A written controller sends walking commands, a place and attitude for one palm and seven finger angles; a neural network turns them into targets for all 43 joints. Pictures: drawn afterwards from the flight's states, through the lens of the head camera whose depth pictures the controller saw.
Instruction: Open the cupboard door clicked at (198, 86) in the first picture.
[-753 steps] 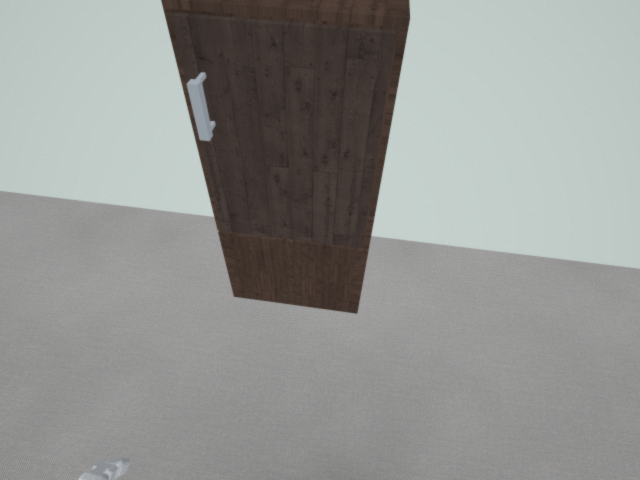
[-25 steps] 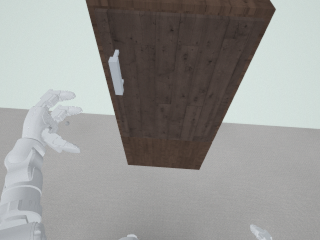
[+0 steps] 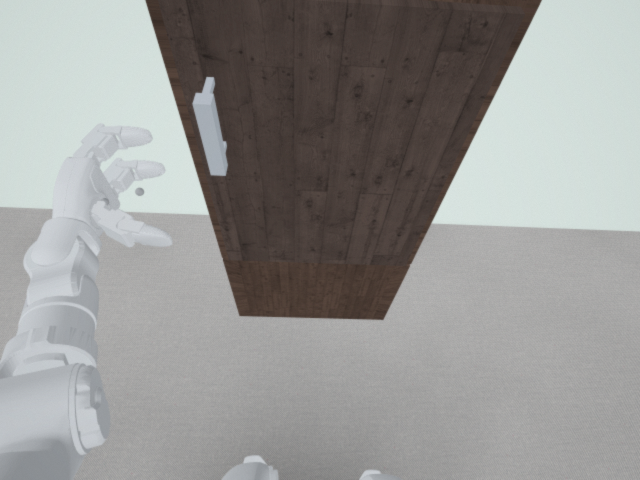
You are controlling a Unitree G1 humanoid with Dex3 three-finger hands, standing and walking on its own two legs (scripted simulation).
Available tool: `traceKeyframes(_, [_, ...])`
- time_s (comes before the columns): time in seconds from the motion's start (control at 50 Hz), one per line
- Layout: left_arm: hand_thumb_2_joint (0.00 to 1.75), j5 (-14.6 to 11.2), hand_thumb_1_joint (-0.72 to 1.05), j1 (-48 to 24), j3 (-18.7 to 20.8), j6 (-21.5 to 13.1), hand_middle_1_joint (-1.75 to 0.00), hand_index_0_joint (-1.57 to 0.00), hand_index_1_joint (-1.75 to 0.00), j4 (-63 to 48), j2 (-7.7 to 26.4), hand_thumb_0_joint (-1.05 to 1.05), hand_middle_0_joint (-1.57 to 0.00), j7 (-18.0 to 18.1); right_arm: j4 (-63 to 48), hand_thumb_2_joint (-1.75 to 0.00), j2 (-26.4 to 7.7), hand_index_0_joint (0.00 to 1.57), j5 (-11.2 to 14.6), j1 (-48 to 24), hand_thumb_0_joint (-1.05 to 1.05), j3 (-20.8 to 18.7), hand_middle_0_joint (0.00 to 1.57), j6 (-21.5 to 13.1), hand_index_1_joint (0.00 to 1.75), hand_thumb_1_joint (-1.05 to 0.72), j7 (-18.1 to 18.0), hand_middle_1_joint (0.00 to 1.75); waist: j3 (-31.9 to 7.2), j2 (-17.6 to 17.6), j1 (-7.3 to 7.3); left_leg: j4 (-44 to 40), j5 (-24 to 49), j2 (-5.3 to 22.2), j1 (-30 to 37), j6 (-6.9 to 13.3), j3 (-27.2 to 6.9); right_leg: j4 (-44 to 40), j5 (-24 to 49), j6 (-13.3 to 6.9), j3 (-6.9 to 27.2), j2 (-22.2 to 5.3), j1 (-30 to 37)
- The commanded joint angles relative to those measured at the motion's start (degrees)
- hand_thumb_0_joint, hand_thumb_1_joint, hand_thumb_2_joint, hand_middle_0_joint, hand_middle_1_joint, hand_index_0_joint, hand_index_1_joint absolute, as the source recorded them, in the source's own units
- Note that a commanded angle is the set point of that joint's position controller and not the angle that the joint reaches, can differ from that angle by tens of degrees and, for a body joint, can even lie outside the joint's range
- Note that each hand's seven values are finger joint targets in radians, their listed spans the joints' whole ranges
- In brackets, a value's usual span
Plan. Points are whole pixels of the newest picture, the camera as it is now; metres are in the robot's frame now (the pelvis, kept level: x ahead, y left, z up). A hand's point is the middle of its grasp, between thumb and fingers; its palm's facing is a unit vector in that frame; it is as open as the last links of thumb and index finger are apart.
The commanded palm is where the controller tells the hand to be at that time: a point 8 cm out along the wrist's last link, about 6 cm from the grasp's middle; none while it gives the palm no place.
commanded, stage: move the hooked fingers beside the handle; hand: left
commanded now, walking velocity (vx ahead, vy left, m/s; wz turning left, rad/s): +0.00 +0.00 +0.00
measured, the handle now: (214, 128) +0.58 +0.15 +0.08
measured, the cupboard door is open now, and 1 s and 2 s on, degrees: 0 0 0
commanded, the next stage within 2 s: none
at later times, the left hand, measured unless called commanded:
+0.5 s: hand (167, 144) +0.52 +0.20 +0.09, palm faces -0.02 -1.00 +0.02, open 14.0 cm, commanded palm +0.51 +0.25 +0.09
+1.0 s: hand (162, 150) +0.52 +0.21 +0.09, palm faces -0.04 -1.00 +0.02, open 14.0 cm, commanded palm +0.50 +0.25 +0.08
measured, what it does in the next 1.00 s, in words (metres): stands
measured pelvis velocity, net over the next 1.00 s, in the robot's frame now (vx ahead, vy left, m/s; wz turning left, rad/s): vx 0.02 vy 0.00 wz -0.02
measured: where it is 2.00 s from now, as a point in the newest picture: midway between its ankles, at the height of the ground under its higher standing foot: outside the picture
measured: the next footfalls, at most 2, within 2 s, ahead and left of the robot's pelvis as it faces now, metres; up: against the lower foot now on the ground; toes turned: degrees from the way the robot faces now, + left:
none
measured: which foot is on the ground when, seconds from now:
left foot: down 0.00-1.00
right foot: down 0.00-1.00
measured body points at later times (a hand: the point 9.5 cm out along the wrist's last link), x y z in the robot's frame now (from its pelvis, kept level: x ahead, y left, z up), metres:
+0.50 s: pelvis +0.00 -0.01 -0.02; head +0.12 +0.01 +0.42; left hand +0.52 +0.25 +0.10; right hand -0.03 -0.29 -0.11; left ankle +0.03 +0.08 -0.70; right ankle -0.02 -0.11 -0.70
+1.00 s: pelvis +0.02 +0.00 -0.01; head +0.13 +0.02 +0.43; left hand +0.51 +0.26 +0.09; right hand +0.02 -0.27 -0.12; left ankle +0.03 +0.08 -0.70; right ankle -0.02 -0.11 -0.70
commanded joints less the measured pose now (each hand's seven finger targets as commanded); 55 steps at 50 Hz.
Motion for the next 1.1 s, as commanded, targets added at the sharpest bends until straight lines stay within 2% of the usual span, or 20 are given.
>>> traceKeyframes(0.0, [0.3,-0.2,-0.5,-28.1,2.8,-5.4,-1.2,-0.3,-1.2,-8.6,16.1,0.0,-0.3,1.1,-3.9,-0.9,-10.1,0.2,-0.1,5.2,0.0,-3.7,0.2,-1.0,0.3,-0.9,-0.9,0.3,-21.9,5.3,-0.97,-4.4,16.8,0.7,23.6,-1.7,-8.0,-4.4,14.0,-0.5,2.0,1.9,-3.7])
traceKeyframes(0.02, [0.3,-0.1,-0.5,-29.4,4.0,-5.5,-1.2,-0.3,-1.2,-7.5,17.8,0.0,-0.3,1.2,-3.5,-0.9,-10.3,0.2,-0.1,5.6,0.0,-3.7,0.2,-0.7,0.3,-0.9,-1.0,0.3,-21.5,4.1,-1.32,-3.9,16.8,0.6,22.4,-1.3,-7.7,-4.4,14.6,-0.5,2.2,2.0,-3.2])
traceKeyframes(0.08, [0.3,1.1,-0.5,-32.1,2.4,-4.6,-1.2,-0.3,-1.2,-3.8,17.6,0.0,-0.3,1.1,-3.3,-0.9,-10.3,0.2,0.0,6.0,0.0,-3.4,0.2,-0.1,0.3,-0.9,-1.0,0.3,-20.1,5.5,-2.21,-3.6,14.2,0.3,19.7,-1.1,-7.1,-4.4,13.5,-0.2,2.6,1.8,-4.3])
traceKeyframes(0.1, [0.3,1.4,-0.5,-32.2,3.7,-4.4,-1.2,-0.3,-1.2,-2.1,19.7,0.0,-0.3,1.1,-3.1,-0.9,-10.5,0.2,-0.1,6.3,0.0,-3.3,0.2,0.1,0.3,-0.9,-1.0,0.3,-19.4,5.4,-2.1,-3.4,13.2,0.4,18.4,-1.0,-6.9,-4.4,13.0,-0.2,2.8,1.8,-4.2])
traceKeyframes(0.12, [0.3,1.5,-0.5,-32.4,4.4,-4.4,-1.2,-0.3,-1.2,-1.0,20.9,0.0,-0.3,1.1,-3.2,-0.9,-10.8,0.2,-0.1,6.9,0.0,-3.2,0.2,0.4,0.3,-0.9,-1.2,0.3,-19.2,3.2,-2.48,-3.1,13.2,0.4,17.3,-0.7,-7.0,-4.3,13.3,-0.3,2.8,2.0,-3.8])
traceKeyframes(0.2, [0.3,1.9,-0.5,-37.1,2.7,-5.2,-1.2,-0.3,-1.2,-0.7,20.1,0.0,-0.3,0.5,-3.0,-0.9,-10.6,0.2,-0.3,7.8,0.0,-3.2,0.2,0.6,0.3,-0.9,-1.0,0.3,-22.4,7.1,-3.67,-1.6,13.9,0.4,18.1,-0.8,-6.8,-3.6,13.8,-0.1,3.4,2.1,-5.4])
traceKeyframes(0.24, [0.3,1.9,-0.5,-38.2,4.3,-5.5,-1.2,-0.3,-1.2,0.6,22.6,0.0,-0.3,0.3,-2.8,-0.9,-10.9,0.2,-0.4,8.7,0.0,-3.1,0.2,0.9,0.3,-0.9,-1.1,0.3,-23.5,6.4,-3.83,-0.8,14.8,0.5,17.2,-0.7,-6.8,-3.0,14.7,0.0,3.6,2.2,-5.1])
traceKeyframes(0.28, [0.3,2.0,-0.5,-41.5,2.8,-4.9,-1.2,-0.3,-1.2,2.0,21.5,0.0,-0.3,0.2,-2.3,-0.9,-11.0,0.2,-0.4,9.4,0.0,-3.1,0.2,1.0,0.3,-0.9,-1.1,0.3,-22.5,5.7,-5.33,-0.5,13.3,0.5,15.8,-0.5,-6.9,-3.3,13.7,0.3,3.7,2.3,-6.3])
traceKeyframes(0.36, [0.3,3.2,-0.5,-43.0,5.0,-3.2,-1.2,-0.3,-1.2,5.6,26.2,0.0,-0.3,0.2,-2.3,-0.9,-11.4,0.2,-0.4,11.3,0.0,-2.8,0.2,1.6,0.3,-0.9,-1.2,0.3,-23.3,4.7,-5.65,0.8,13.2,0.4,11.6,-0.1,-6.3,-2.8,15.0,0.6,4.4,2.3,-4.6])
traceKeyframes(0.44, [0.3,4.7,-0.5,-47.7,5.1,-3.3,-1.2,-0.3,-1.2,4.8,28.2,0.0,-0.3,1.0,-2.3,-0.9,-11.4,0.2,-0.9,12.8,0.0,-2.7,0.2,1.9,0.3,-0.9,-1.0,0.3,-26.1,8.9,-6.37,2.4,15.0,0.5,11.9,-0.1,-6.3,-1.8,15.9,0.6,4.6,2.4,-6.2])
traceKeyframes(0.48, [0.3,5.2,-0.5,-45.5,7.4,-3.5,-1.2,-0.3,-1.2,5.0,30.7,0.0,-0.3,1.2,-2.6,-0.9,-11.5,0.2,-1.2,13.9,0.0,-2.9,0.2,2.3,0.3,-0.9,-0.8,0.3,-28.4,9.1,-5.43,2.9,17.7,0.7,12.8,-0.3,-6.4,-1.2,17.8,0.5,4.3,2.7,-5.4])
traceKeyframes(0.6, [0.3,4.6,-0.5,-36.7,8.7,-2.6,-1.2,-0.3,-1.2,2.4,29.7,0.0,-0.3,-0.1,-4.0,-0.9,-11.2,0.2,-1.4,14.8,0.0,-3.4,0.2,4.0,0.3,-0.9,0.2,0.3,-31.8,10.8,-2.79,2.8,24.9,0.7,15.9,-0.5,-5.6,-0.6,25.0,0.3,3.6,3.2,-2.1])
traceKeyframes(0.68, [0.3,3.3,-0.5,-36.7,7.8,-1.9,-1.2,-0.3,-1.2,1.7,27.8,0.0,-0.3,-0.6,-4.4,-0.9,-11.2,0.2,-1.1,14.5,0.0,-3.5,0.2,5.0,0.3,-0.9,0.2,0.3,-27.3,5.7,-4.07,2.1,22.6,0.5,12.8,0.1,-5.1,-1.7,25.6,0.7,3.7,3.5,-1.0])
traceKeyframes(0.72, [0.3,2.8,-0.5,-37.1,10.3,-3.2,-1.2,-0.3,-1.2,-2.4,30.5,0.0,-0.3,-0.3,-4.8,-0.9,-11.4,0.2,-1.2,14.4,0.0,-3.8,0.2,5.2,0.3,-0.9,0.1,0.3,-29.4,6.5,-3.19,2.1,24.1,0.4,13.9,0.2,-4.9,-1.4,27.8,0.5,4.0,3.5,1.1])
traceKeyframes(0.76, [0.3,2.9,-0.5,-37.9,8.6,-4.7,-1.2,-0.3,-1.2,-5.3,27.9,0.0,-0.3,0.0,-4.4,-0.9,-10.7,0.2,-1.1,14.1,0.0,-3.9,0.2,5.2,0.3,-0.9,0.3,0.3,-31.2,11.0,-3.18,2.2,27.6,0.6,19.1,-0.3,-5.5,-1.2,27.9,0.2,3.5,3.6,-1.4])
traceKeyframes(0.84, [0.3,2.3,-0.5,-38.0,4.5,-5.2,-1.2,-0.3,-1.2,-4.7,21.2,0.0,-0.3,0.3,-2.8,-0.9,-10.3,0.2,-1.2,13.4,0.0,-4.2,0.2,5.2,0.3,-0.9,0.7,0.3,-28.1,12.1,-4.58,2.5,30.0,1.4,23.9,-0.8,-6.8,-1.5,24.6,0.0,2.3,3.9,-7.5])
traceKeyframes(0.9, [0.3,2.2,-0.5,-35.9,1.8,-2.7,-1.2,-0.3,-1.2,0.6,17.8,0.0,-0.3,0.0,-2.6,-0.9,-10.5,0.2,-1.0,12.8,0.0,-4.1,0.2,5.6,0.3,-0.9,0.7,0.3,-23.6,8.9,-5.25,1.8,26.9,1.5,21.6,-0.9,-7.4,-1.9,21.4,-0.1,1.7,3.7,-9.5])
traceKeyframes(0.94, [0.3,2.4,-0.5,-36.5,0.9,-2.0,-1.2,-0.3,-1.2,1.5,16.7,0.0,-0.3,0.5,-2.7,-0.9,-10.5,0.2,-1.0,12.7,0.0,-4.1,0.2,5.5,0.3,-0.9,0.6,0.3,-23.3,7.9,-5.44,1.7,26.5,1.4,21.3,-0.8,-7.4,-1.8,21.1,0.0,1.6,3.5,-9.8])
traceKeyframes(1.0, [0.3,2.4,-0.5,-36.0,3.4,-2.8,-1.2,-0.3,-1.2,-0.2,19.0,0.0,-0.3,2.0,-3.5,-0.9,-10.6,0.2,-1.2,12.1,0.0,-4.0,0.2,5.3,0.3,-0.9,0.8,0.3,-26.0,7.5,-4.11,2.0,26.4,1.2,20.9,-0.9,-7.3,-1.1,21.4,-0.1,1.9,3.3,-8.3])
traceKeyframes(1.08, [0.3,3.4,-0.5,-40.2,6.0,-5.6,-1.2,-0.3,-1.2,-1.7,22.9,0.0,-0.3,4.1,-3.8,-0.9,-10.5,0.2,-1.3,11.1,0.0,-3.7,0.2,4.9,0.3,-0.9,0.7,0.3,-26.5,6.4,-4.3,2.6,24.0,1.0,18.6,-0.9,-7.2,-0.4,21.2,0.1,2.6,3.2,-6.8])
